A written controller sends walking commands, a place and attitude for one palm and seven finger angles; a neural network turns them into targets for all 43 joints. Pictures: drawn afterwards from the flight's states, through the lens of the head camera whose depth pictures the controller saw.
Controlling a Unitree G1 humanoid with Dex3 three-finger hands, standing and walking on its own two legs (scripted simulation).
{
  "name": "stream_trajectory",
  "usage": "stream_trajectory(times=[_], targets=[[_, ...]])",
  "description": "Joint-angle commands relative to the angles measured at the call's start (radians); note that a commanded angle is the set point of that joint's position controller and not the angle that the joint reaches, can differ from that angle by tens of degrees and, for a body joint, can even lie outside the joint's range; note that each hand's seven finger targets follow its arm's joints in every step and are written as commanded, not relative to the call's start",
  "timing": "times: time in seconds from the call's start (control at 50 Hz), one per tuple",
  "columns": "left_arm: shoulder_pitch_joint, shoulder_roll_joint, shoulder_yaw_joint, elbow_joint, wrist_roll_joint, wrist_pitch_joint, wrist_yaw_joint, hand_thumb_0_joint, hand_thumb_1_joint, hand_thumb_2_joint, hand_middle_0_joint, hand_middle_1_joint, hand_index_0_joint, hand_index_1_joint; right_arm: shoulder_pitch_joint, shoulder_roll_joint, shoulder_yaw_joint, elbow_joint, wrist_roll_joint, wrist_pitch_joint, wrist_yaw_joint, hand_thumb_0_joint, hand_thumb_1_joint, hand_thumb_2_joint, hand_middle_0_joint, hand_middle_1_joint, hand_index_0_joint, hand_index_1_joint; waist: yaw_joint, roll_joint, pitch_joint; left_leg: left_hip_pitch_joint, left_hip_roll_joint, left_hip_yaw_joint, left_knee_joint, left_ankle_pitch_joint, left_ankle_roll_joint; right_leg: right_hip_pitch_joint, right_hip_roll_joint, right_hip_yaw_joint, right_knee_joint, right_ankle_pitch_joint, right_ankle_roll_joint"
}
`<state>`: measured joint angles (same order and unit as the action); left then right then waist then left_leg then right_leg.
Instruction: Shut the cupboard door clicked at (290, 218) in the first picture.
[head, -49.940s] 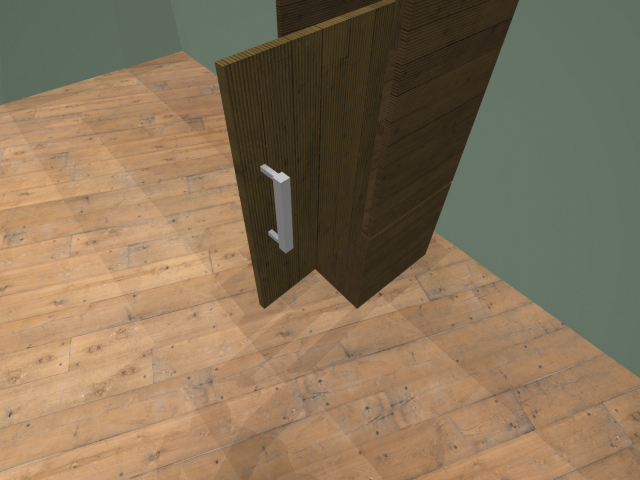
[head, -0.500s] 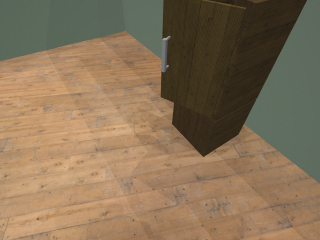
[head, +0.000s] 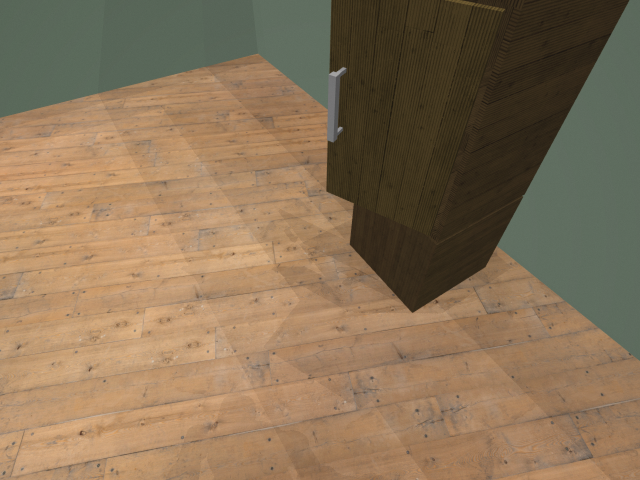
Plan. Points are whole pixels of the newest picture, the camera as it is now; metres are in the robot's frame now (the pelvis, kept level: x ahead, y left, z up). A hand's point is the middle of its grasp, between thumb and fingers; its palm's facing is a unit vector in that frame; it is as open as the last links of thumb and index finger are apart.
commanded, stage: look to check the result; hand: left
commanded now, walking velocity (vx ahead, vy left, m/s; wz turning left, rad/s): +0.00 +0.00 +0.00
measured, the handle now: (337, 105) +0.96 +0.01 -0.03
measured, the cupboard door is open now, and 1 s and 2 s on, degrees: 24 24 24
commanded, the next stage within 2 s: walk to a spot facing it in 0.08 s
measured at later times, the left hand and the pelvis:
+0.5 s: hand out of the picture +0.04 +0.21 -0.19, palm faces +0.13 -0.96 -0.24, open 7.3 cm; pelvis +0.00 +0.00 -0.01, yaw +8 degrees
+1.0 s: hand out of the picture +0.00 +0.25 -0.16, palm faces +0.42 -0.86 -0.29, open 7.3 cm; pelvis +0.01 +0.01 -0.01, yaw +27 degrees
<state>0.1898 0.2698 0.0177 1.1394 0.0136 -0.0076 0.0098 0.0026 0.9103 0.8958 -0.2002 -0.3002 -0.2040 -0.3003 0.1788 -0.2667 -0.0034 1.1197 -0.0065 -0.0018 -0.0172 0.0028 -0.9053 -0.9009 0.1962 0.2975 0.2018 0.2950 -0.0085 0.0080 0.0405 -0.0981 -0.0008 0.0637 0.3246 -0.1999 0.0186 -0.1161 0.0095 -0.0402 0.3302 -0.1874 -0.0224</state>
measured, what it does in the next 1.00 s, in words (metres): steps on the spot, turning left: right foot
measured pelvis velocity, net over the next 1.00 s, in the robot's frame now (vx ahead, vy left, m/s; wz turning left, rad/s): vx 0.01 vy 0.01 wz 0.47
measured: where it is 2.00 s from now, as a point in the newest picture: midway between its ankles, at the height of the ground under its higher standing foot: outside the picture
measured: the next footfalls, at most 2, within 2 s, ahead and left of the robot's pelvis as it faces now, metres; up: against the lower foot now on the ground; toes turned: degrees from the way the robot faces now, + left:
right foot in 0.98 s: +0.09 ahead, -0.08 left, +0.00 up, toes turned +26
left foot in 1.44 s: +0.11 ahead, +0.25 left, +0.00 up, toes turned +52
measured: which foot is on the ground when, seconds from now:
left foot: down 0.00-0.98, up 1.00-1.00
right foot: down 0.00-0.58, up 0.60-0.96, down 0.98-1.00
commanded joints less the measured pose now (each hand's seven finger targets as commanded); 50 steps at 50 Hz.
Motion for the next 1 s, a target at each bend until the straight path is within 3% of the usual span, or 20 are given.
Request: stream_trajectory(times=[0.0, 0.2, 0.28, 0.34, 0.4, 0.44, 0.48, 0.52, 0.54, 0.56, 0.58, 0.6, 0.66, 0.72, 0.84, 0.88, 0.92, 0.94, 0.96, 0.98], targets=[[-0.005, 0.171, 0.028, -0.05, -0.002, -0.023, 0.011, 0.0, 0.9, 0.9, -0.2, -0.3, -0.2, -0.3, 0.001, -0.171, -0.028, -0.049, -0.005, -0.019, -0.011, 0.0, -0.9, -0.9, 0.2, 0.3, 0.2, 0.3, 0.0, -0.006, -0.044, 0.001, 0.128, -0.122, -0.054, 0.153, 0.012, 0.015, -0.127, 0.12, -0.053, 0.185, -0.027], [-0.018, 0.187, 0.031, -0.059, -0.003, -0.026, 0.012, 0.0, 0.9, 0.9, -0.2, -0.3, -0.2, -0.3, -0.016, -0.182, -0.03, -0.055, -0.005, -0.017, -0.009, 0.0, -0.9, -0.9, 0.2, 0.3, 0.2, 0.3, 0.001, 0.003, -0.036, -0.001, 0.124, -0.124, -0.046, 0.177, 0.007, 0.034, -0.139, 0.11, -0.053, 0.233, -0.026], [0.035, 0.112, 0.026, -0.063, -0.005, 0.002, 0.024, 0.0, 0.9, 0.9, -0.2, -0.3, -0.2, -0.3, 0.03, -0.081, -0.015, -0.061, -0.006, 0.011, -0.003, 0.0, -0.9, -0.9, 0.2, 0.3, 0.2, 0.3, 0.009, -0.012, -0.02, -0.089, 0.099, -0.117, 0.032, 0.179, -0.013, 0.038, -0.17, 0.076, 0.012, 0.225, -0.015], [0.055, 0.153, 0.049, -0.091, 0.0, 0.013, 0.029, 0.0, 0.9, 0.9, -0.2, -0.3, -0.2, -0.3, 0.04, -0.08, -0.03, -0.093, -0.004, 0.025, 0.001, 0.0, -0.9, -0.9, 0.2, 0.3, 0.2, 0.3, 0.02, -0.093, -0.029, -0.179, 0.05, -0.082, 0.183, 0.104, -0.026, 0.055, -0.26, 0.111, 0.009, 0.233, -0.075], [0.066, 0.159, 0.068, -0.133, 0.012, 0.014, 0.036, 0.0, 0.9, 0.9, -0.2, -0.3, -0.2, -0.3, 0.025, -0.069, -0.051, -0.139, -0.008, 0.04, 0.0, 0.0, -0.9, -0.9, 0.2, 0.3, 0.2, 0.3, 0.035, -0.156, -0.024, -0.308, 0.042, -0.056, 0.529, -0.306, -0.035, 0.063, -0.406, 0.16, -0.007, 0.368, -0.204], [0.026, 0.153, 0.078, -0.168, 0.018, 0.013, 0.039, 0.0, 0.9, 0.9, -0.2, -0.3, -0.2, -0.3, 0.033, -0.053, -0.057, -0.165, -0.001, 0.042, 0.007, 0.0, -0.9, -0.9, 0.2, 0.3, 0.2, 0.3, 0.011, -0.118, -0.013, -0.321, 0.08, -0.079, 0.56, -0.353, -0.036, 0.037, -0.427, 0.104, 0.044, 0.448, -0.203], [-0.002, 0.161, 0.082, -0.197, 0.017, 0.014, 0.033, 0.0, 0.9, 0.9, -0.2, -0.3, -0.2, -0.3, 0.067, -0.027, -0.057, -0.174, -0.001, 0.044, 0.017, 0.0, -0.9, -0.9, 0.2, 0.3, 0.2, 0.3, -0.014, -0.112, -0.018, -0.255, 0.079, -0.034, 0.429, -0.253, -0.046, -0.011, -0.387, 0.012, 0.103, 0.413, -0.144], [0.001, 0.149, 0.084, -0.213, 0.007, 0.022, 0.027, 0.0, 0.9, 0.9, -0.2, -0.3, -0.2, -0.3, 0.122, -0.032, -0.061, -0.169, -0.009, 0.042, 0.023, 0.0, -0.9, -0.9, 0.2, 0.3, 0.2, 0.3, -0.035, -0.07, -0.025, -0.109, 0.063, 0.004, 0.247, -0.039, -0.039, -0.128, -0.337, -0.067, 0.197, 0.231, -0.061], [0.009, 0.11, 0.082, -0.225, 0.005, 0.032, 0.022, 0.0, 0.9, 0.9, -0.2, -0.3, -0.2, -0.3, 0.158, -0.093, -0.074, -0.174, -0.013, 0.036, 0.025, 0.0, -0.9, -0.9, 0.2, 0.3, 0.2, 0.3, -0.05, 0.121, -0.024, -0.05, 0.171, -0.204, 0.109, 0.126, 0.016, -0.266, -0.233, -0.129, 0.35, -0.029, 0.017], [-0.01, 0.053, 0.071, -0.266, -0.001, 0.039, 0.02, 0.0, 0.9, 0.9, -0.2, -0.3, -0.2, -0.3, 0.202, -0.183, -0.099, -0.182, -0.028, 0.034, 0.017, 0.0, -0.9, -0.9, 0.2, 0.3, 0.2, 0.3, -0.072, 0.355, 0.001, -0.076, 0.37, -0.521, -0.04, 0.249, 0.141, -0.387, -0.095, -0.125, 0.564, -0.445, 0.083], [-0.061, 0.067, 0.07, -0.295, 0.01, 0.046, 0.022, 0.0, 0.9, 0.9, -0.2, -0.3, -0.2, -0.3, 0.228, -0.206, -0.106, -0.174, -0.033, 0.037, 0.008, 0.0, -0.9, -0.9, 0.2, 0.3, 0.2, 0.3, -0.09, 0.237, -0.009, -0.161, 0.392, -0.587, -0.093, -0.004, 0.196, -0.369, -0.079, -0.002, 0.718, -0.448, 0.059], [-0.078, 0.052, 0.08, -0.289, 0.015, 0.05, 0.021, 0.0, 0.9, 0.9, -0.2, -0.3, -0.2, -0.3, 0.192, -0.191, -0.104, -0.183, -0.033, 0.033, 0.002, 0.0, -0.9, -0.9, 0.2, 0.3, 0.2, 0.3, -0.062, 0.219, -0.001, -0.196, 0.337, -0.566, -0.105, -0.13, 0.163, -0.409, -0.085, 0.045, 0.78, -0.365, 0.052], [-0.031, 0.054, 0.082, -0.27, 0.013, 0.032, 0.005, 0.0, 0.9, 0.9, -0.2, -0.3, -0.2, -0.3, 0.109, -0.141, -0.087, -0.213, -0.028, 0.017, -0.009, 0.0, -0.9, -0.9, 0.2, 0.3, 0.2, 0.3, -0.018, 0.109, -0.04, -0.143, 0.243, -0.448, -0.059, -0.04, 0.134, -0.433, -0.079, 0.067, 0.762, -0.215, 0.067], [-0.02, 0.033, 0.075, -0.274, 0.007, 0.024, 0.005, 0.0, 0.9, 0.9, -0.2, -0.3, -0.2, -0.3, 0.141, -0.134, -0.09, -0.208, -0.026, 0.014, -0.011, 0.0, -0.9, -0.9, 0.2, 0.3, 0.2, 0.3, -0.03, 0.086, -0.108, -0.039, 0.219, -0.432, -0.031, 0.022, 0.145, -0.42, -0.063, 0.062, 0.661, -0.215, 0.079], [-0.036, 0.041, 0.067, -0.303, 0.013, 0.014, -0.008, 0.0, 0.9, 0.9, -0.2, -0.3, -0.2, -0.3, 0.146, -0.159, -0.105, -0.21, -0.031, 0.021, 0.002, 0.0, -0.9, -0.9, 0.2, 0.3, 0.2, 0.3, -0.043, 0.153, -0.059, -0.097, 0.179, -0.544, -0.085, -0.355, 0.152, -0.358, -0.012, 0.027, 0.44, -0.252, 0.066], [0.007, 0.047, 0.069, -0.295, 0.012, 0.013, -0.011, 0.0, 0.9, 0.9, -0.2, -0.3, -0.2, -0.3, 0.109, -0.161, -0.11, -0.224, -0.031, 0.024, 0.006, 0.0, -0.9, -0.9, 0.2, 0.3, 0.2, 0.3, -0.018, 0.17, -0.034, -0.206, 0.153, -0.55, -0.085, -0.424, 0.139, -0.24, 0.01, 0.007, 0.345, -0.235, 0.058], [0.148, 0.063, 0.081, -0.258, 0.014, 0.009, -0.013, 0.0, 0.9, 0.9, -0.2, -0.3, -0.2, -0.3, 0.034, -0.151, -0.109, -0.251, -0.025, 0.027, 0.006, 0.0, -0.9, -0.9, 0.2, 0.3, 0.2, 0.3, 0.055, 0.119, -0.027, -0.425, 0.079, -0.489, -0.027, -0.504, 0.098, 0.041, 0.026, -0.019, 0.161, -0.186, 0.047], [0.242, 0.125, 0.097, -0.246, 0.026, -0.003, -0.006, 0.0, 0.9, 0.9, -0.2, -0.3, -0.2, -0.3, -0.006, -0.102, -0.102, -0.272, -0.013, 0.025, 0.011, 0.0, -0.9, -0.9, 0.2, 0.3, 0.2, 0.3, 0.11, -0.037, -0.033, -0.634, -0.016, -0.373, 0.209, -0.489, 0.044, 0.233, -0.11, 0.159, -0.033, -0.356, 0.004], [0.255, 0.213, 0.109, -0.257, 0.037, -0.008, 0.011, 0.0, 0.9, 0.9, -0.2, -0.3, -0.2, -0.3, 0.0, -0.005, -0.08, -0.306, -0.004, 0.011, 0.014, 0.0, -0.9, -0.9, 0.2, 0.3, 0.2, 0.3, 0.116, -0.334, -0.024, -0.831, -0.141, -0.122, 0.604, -0.414, -0.028, 0.287, -0.467, 0.601, -0.234, -0.628, -0.108], [0.16, 0.201, 0.098, -0.278, 0.008, -0.001, 0.013, 0.0, 0.9, 0.9, -0.2, -0.3, -0.2, -0.3, -0.007, -0.067, -0.093, -0.309, -0.032, 0.011, 0.018, 0.0, -0.9, -0.9, 0.2, 0.3, 0.2, 0.3, 0.046, -0.173, 0.027, -0.766, -0.053, -0.166, 0.786, -0.321, -0.027, 0.112, -0.5, 0.543, -0.22, -0.52, -0.123]])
